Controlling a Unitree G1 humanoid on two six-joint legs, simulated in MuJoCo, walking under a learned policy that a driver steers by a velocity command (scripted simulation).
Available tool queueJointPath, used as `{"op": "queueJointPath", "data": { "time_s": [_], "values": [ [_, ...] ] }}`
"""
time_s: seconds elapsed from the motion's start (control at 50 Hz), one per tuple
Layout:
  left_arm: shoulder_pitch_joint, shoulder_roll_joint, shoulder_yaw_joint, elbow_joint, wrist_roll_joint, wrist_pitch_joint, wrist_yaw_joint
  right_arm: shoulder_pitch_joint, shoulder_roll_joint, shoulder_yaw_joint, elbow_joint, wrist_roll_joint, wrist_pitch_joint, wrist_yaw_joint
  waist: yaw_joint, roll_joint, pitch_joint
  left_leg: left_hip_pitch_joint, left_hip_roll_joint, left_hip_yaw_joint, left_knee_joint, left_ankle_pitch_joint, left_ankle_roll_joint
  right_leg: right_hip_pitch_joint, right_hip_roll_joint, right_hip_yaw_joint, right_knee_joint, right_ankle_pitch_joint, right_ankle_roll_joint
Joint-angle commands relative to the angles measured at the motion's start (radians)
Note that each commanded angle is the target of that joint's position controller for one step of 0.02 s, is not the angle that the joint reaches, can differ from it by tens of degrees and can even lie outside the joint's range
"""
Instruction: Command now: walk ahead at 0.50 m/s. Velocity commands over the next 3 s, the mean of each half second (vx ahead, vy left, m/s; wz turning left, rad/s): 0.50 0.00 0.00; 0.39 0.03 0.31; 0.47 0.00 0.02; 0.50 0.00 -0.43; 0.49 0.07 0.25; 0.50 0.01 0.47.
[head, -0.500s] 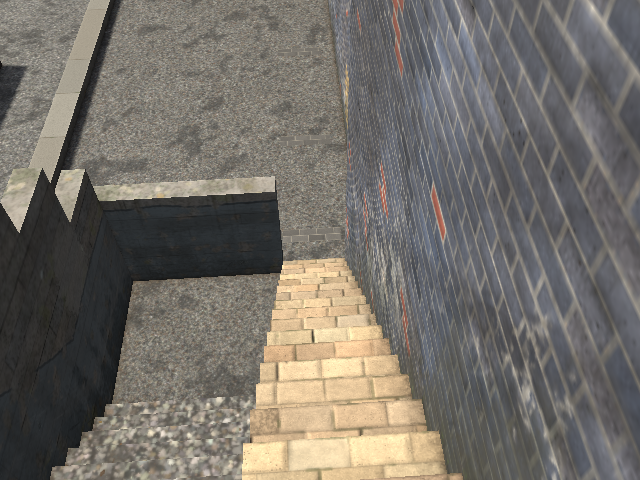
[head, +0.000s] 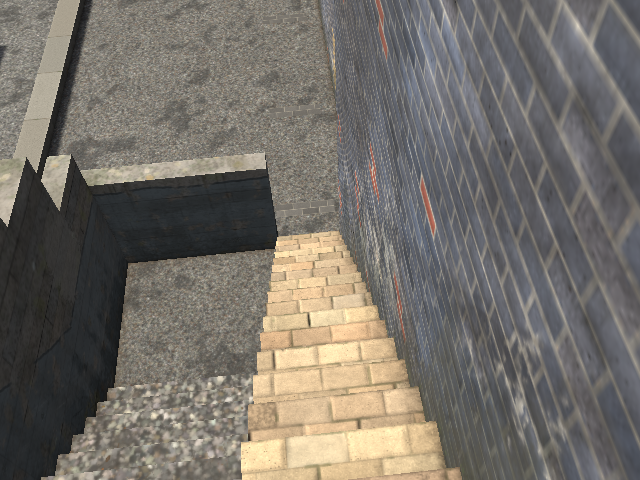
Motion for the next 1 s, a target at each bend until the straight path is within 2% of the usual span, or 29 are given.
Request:
{"op": "queueJointPath", "data": {
  "time_s": [0.02, 0.14, 0.18, 0.22, 0.26, 0.34, 0.42, 0.44, 0.48, 0.5, 0.52, 0.56, 0.58, 0.62, 0.64, 0.66, 0.7, 0.74, 0.76, 0.78, 0.82, 0.84, 0.86, 0.88, 0.9, 0.92, 0.94, 0.98, 1.0],
  "values": [
    [-0.009, 0.149, 0.045, -0.056, 0.011, -0.024, 0.002, 0.003, -0.11, -0.031, -0.093, -0.003, -0.021, -0.005, -0.016, -0.027, -0.06, 0.027, 0.051, -0.001, 0.015, 0.59, 0.077, 0.026, -0.029, -0.016, 0.13, 0.799, -0.014],
    [-0.467, -0.024, 0.016, -0.246, 0.053, -0.145, -0.021, 0.403, -0.146, -0.049, 0.057, -0.003, -0.01, 0.076, -0.18, 0.266, 0.178, 0.455, 0.143, -0.076, 0.191, 0.851, 0.171, -0.936, 0.076, -0.01, 0.587, -0.73, -0.071],
    [-0.244, 0.014, 0.034, -0.149, 0.009, -0.155, -0.045, 0.295, -0.141, -0.048, 0.011, -0.025, 0.02, 0.073, -0.045, 0.063, 0.019, 0.24, 0.206, -0.117, 0.221, 0.611, 0.223, -0.617, -0.015, 0.078, 0.367, -0.488, -0.069],
    [-0.166, 0.103, 0.09, -0.087, -0.002, -0.192, -0.077, 0.434, -0.104, -0.043, 0.047, 0.04, 0.012, -0.007, -0.106, 0.108, -0.003, 0.273, 0.151, -0.17, 0.317, 0.056, 0.204, -0.7, -0.116, 0.186, 0.211, -0.121, -0.092],
    [0.086, -0.048, 0.069, 0.043, 0.017, -0.169, -0.103, 0.283, -0.047, -0.026, 0.014, 0.017, -0.003, -0.035, -0.041, -0.084, -0.019, -0.165, -0.006, -0.053, 0.408, -0.292, 0.204, -0.106, -0.004, -0.013, -0.081, 0.819, -0.094],
    [0.362, 0.16, 0.169, 0.141, -0.023, -0.105, -0.113, 0.141, 0.005, -0.008, 0.009, -0.019, -0.041, -0.086, 0.097, 0.144, 0.133, -0.554, -0.111, -0.046, 0.919, -0.423, 0.159, -0.023, -0.088, 0.063, 0.18, 0.74, -0.047],
    [0.654, 0.125, 0.131, 0.344, 0.004, -0.205, -0.161, 0.104, -0.007, -0.034, 0.052, 0.058, -0.071, -0.074, 0.194, -0.064, 0.084, -0.642, -0.283, -0.022, 1.815, -1.094, 0.093, 0.028, -0.172, 0.121, 0.128, 0.992, -0.059],
    [0.576, 0.421, 0.219, 0.455, -0.085, -0.194, -0.217, 0.232, 0.166, 0.005, -0.037, 0.027, -0.027, -0.087, 0.012, -0.763, 0.023, -0.775, -0.14, -0.048, 1.371, -0.854, 0.217, -0.195, -0.312, 0.365, 0.182, -0.072, -0.094],
    [0.042, 0.122, 0.149, 0.211, -0.056, -0.163, -0.141, 0.106, 0.027, 0.032, -0.083, 0.063, -0.022, -0.08, -0.017, -0.679, 0.275, -0.558, -0.064, -0.031, 0.647, -0.519, 0.127, -0.59, -0.089, 0.365, -0.008, -0.304, -0.094],
    [0.012, 0.053, 0.131, 0.148, 0.057, -0.18, -0.131, 0.395, -0.044, 0.024, 0.191, -0.023, -0.021, -0.057, -0.013, -0.303, 0.064, -0.271, -0.22, 0.211, 0.627, -0.602, 0.105, -0.384, 0.093, -0.088, -0.064, 0.281, 0.059],
    [0.224, 0.089, 0.169, 0.3, 0.077, -0.157, -0.129, 0.594, -0.023, 0.004, 0.309, -0.118, -0.001, -0.037, -0.159, -0.134, -0.128, -0.243, -0.191, 0.327, 0.759, -0.451, 0.145, -0.234, 0.144, -0.234, 0.383, 0.245, 0.151],
    [0.321, -0.107, 0.068, 0.239, -0.093, -0.138, -0.105, 0.218, -0.161, -0.04, 0.132, 0.032, -0.072, -0.054, -0.108, 0.246, 0.391, -1.363, 0.106, -0.435, 0.594, -0.837, 0.21, -0.324, -0.132, 0.335, 1.005, -0.299, -0.036],
    [0.575, -0.099, 0.087, 0.261, -0.052, -0.164, -0.106, 0.126, 0.026, 0.006, 0.2, 0.179, -0.075, -0.08, 0.132, 0.244, 0.434, -1.101, -0.003, -0.232, 1.124, -0.88, 0.144, -0.566, -0.159, 0.434, 0.838, -0.292, 0.01],
    [0.745, 0.011, 0.107, 0.411, -0.027, -0.219, -0.156, 0.104, 0.11, 0.009, 0.201, 0.024, -0.053, -0.068, 0.147, -0.048, 0.28, -0.449, -0.164, 0.214, 1.551, -0.789, 0.057, -0.758, -0.077, 0.179, 0.136, 0.206, 0.067],
    [0.631, 0.198, 0.143, 0.416, -0.009, -0.195, -0.127, 0.144, 0.23, 0.024, 0.131, 0.003, -0.003, -0.061, 0.034, -0.566, 0.385, -0.658, -0.251, 0.292, 1.365, -0.737, 0.107, -0.716, 0.017, 0.274, -0.078, -0.315, 0.177],
    [0.56, 0.243, 0.159, 0.417, -0.01, -0.198, -0.112, 0.1, 0.234, 0.058, 0.109, 0.034, 0.015, -0.067, 0.077, -0.82, 0.426, -0.666, -0.181, 0.155, 1.286, -0.67, 0.155, -0.868, -0.047, 0.538, -0.173, -0.63, 0.12],
    [0.485, 0.031, 0.107, 0.389, -0.002, -0.234, -0.088, 0.159, 0.044, 0.021, 0.228, 0.035, 0.004, -0.069, 0.089, -0.557, 0.439, -0.612, -0.21, 0.208, 1.147, -0.699, 0.157, -0.681, 0.054, 0.292, -0.044, -0.25, 0.185],
    [0.622, 0.096, 0.168, 0.493, -0.05, -0.293, -0.05, 0.185, 0.054, -0.008, 0.285, 0.007, -0.068, -0.07, 0.112, -0.53, 0.452, -0.751, -0.259, 0.223, 1.078, -0.837, 0.122, -0.441, 0.062, 0.308, 0.216, 0.211, 0.162],
    [0.935, 0.001, 0.163, 0.576, -0.011, -0.327, -0.06, 0.111, 0.015, -0.012, 0.297, -0.06, -0.121, -0.095, 0.293, -0.295, 0.418, -0.734, -0.471, 0.428, 1.083, -0.879, 0.021, -0.219, 0.261, -0.136, 0.128, 0.832, 0.262],
    [1.197, -0.011, 0.168, 0.72, 0.058, -0.334, -0.11, 0.005, -0.012, -0.053, 0.266, -0.005, -0.129, -0.075, 0.306, -0.158, 0.284, -0.787, -0.519, 0.339, 1.225, -0.762, 0.006, 0.181, 0.153, -0.168, -0.017, 1.138, 0.183],
    [1.164, -0.061, 0.166, 0.708, 0.069, -0.257, -0.105, -0.093, 0.053, -0.04, 0.226, -0.037, -0.073, -0.04, 0.298, -0.174, 0.145, -0.733, -0.437, 0.169, 1.094, -0.936, 0.086, 0.377, 0.117, -0.086, 0.088, 0.851, 0.2],
    [1.074, -0.144, 0.127, 0.685, 0.077, -0.21, -0.097, -0.038, 0.153, -0.014, 0.231, 0.016, -0.052, -0.011, 0.2, -0.178, 0.102, -0.56, -0.385, 0.206, 0.964, -0.935, 0.137, 0.212, 0.074, 0.004, 0.065, 1.03, 0.2],
    [0.818, -0.083, 0.128, 0.622, 0.044, -0.208, -0.086, 0.269, 0.238, -0.033, 0.264, 0.126, -0.032, -0.016, -0.034, -0.299, 0.135, -0.496, -0.286, 0.108, 1.046, -0.926, 0.142, -0.043, -0.138, 0.346, 0.266, 1.229, -0.041],
    [0.749, 0.003, 0.139, 0.635, 0.016, -0.24, -0.094, 0.503, 0.164, -0.065, 0.332, 0.141, -0.028, -0.054, -0.122, -0.053, 0.135, -0.733, -0.119, -0.107, 1.237, -0.903, 0.066, -0.019, -0.357, 0.511, 0.628, 1.09, -0.354],
    [0.648, -0.008, 0.145, 0.622, 0.002, -0.25, -0.104, 0.491, 0.144, -0.062, 0.353, 0.12, -0.048, -0.074, -0.108, 0.148, 0.054, -0.55, -0.101, -0.152, 1.133, -0.883, 0.037, -0.281, -0.321, 0.538, 0.798, 0.958, -0.406],
    [0.402, -0.003, 0.145, 0.524, 0.007, -0.254, -0.111, 0.64, 0.082, -0.058, 0.411, 0.105, -0.048, -0.089, -0.267, 0.414, 0.047, 0.074, -0.101, -0.027, 0.622, -0.421, 0.115, -0.911, 0.005, 0.201, 0.881, 0.638, -0.148],
    [0.166, 0.007, 0.146, 0.419, 0.017, -0.299, -0.102, 0.729, 0.117, -0.056, 0.422, 0.179, -0.076, -0.118, -0.326, 0.597, 0.22, 0.14, -0.064, -0.251, 0.545, 0.095, 0.092, -1.378, 0.128, -0.007, 1.074, -0.501, -0.137],
    [0.103, -0.006, 0.147, 0.31, 0.016, -0.386, -0.111, 0.659, 0.093, -0.04, 0.387, 0.141, -0.105, -0.167, -0.149, 0.05, 0.482, -0.418, -0.089, -0.339, 0.615, 0.264, -0.064, -1.185, 0.208, -0.135, 0.89, -0.468, -0.143],
    [0.189, -0.034, 0.156, 0.36, -0.013, -0.418, -0.131, 0.673, 0.128, -0.019, 0.381, 0.061, -0.164, -0.193, -0.117, -0.186, 0.529, -0.54, -0.186, -0.295, 0.834, 0.032, -0.145, -1.084, 0.304, -0.248, 0.871, -0.294, -0.054]
  ]
}}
